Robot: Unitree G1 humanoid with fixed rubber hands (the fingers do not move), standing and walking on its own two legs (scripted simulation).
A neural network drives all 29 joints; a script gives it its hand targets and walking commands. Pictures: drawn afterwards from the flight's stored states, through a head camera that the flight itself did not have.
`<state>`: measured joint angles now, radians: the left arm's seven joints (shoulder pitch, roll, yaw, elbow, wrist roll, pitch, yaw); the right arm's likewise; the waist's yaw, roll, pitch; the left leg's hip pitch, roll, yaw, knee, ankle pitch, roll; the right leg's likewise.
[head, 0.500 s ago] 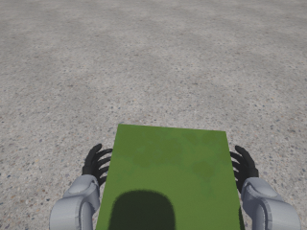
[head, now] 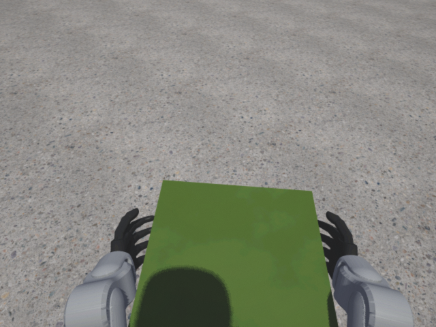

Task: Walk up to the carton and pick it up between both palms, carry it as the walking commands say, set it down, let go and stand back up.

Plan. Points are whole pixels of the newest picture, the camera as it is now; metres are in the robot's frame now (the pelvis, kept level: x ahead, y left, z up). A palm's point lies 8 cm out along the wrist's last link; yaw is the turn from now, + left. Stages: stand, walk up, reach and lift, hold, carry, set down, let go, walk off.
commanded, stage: carry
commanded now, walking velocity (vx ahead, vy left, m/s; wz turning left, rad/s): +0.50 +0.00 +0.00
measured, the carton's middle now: (230, 272) +0.23 +0.00 +0.01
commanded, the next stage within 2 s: none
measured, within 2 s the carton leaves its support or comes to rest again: neither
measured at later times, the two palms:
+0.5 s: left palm (160, 135) +0.52 +0.16 +0.08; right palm (301, 129) +0.56 -0.17 +0.08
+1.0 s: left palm (183, 69) +0.85 +0.14 +0.08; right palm (288, 71) +0.86 -0.20 +0.08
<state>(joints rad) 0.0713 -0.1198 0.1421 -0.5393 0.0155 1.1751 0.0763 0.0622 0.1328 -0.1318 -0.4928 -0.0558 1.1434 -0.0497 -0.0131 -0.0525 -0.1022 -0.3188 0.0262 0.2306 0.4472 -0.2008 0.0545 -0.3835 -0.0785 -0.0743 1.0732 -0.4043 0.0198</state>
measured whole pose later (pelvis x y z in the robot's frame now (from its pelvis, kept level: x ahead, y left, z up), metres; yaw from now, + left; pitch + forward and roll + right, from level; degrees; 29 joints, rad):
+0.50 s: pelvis +0.31 -0.03 +0.01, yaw +4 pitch +6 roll +0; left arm 0.11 -0.14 0.12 -0.61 0.00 1.13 0.08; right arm 0.09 0.14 -0.15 -0.58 -0.04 1.12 -0.03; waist 0.04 -0.01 -0.05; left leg -0.50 0.08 0.10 0.64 -0.30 0.00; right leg -0.23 -0.04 -0.23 0.35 -0.23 -0.03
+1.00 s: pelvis +0.63 -0.02 +0.00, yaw +2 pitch +5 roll -1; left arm 0.07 -0.13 0.10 -0.55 0.03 1.16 0.07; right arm 0.07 0.09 -0.15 -0.55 -0.04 1.17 -0.04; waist -0.02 0.00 -0.09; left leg -0.36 0.09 0.09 1.01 -0.48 -0.02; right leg -0.32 -0.03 -0.22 0.48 -0.25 -0.05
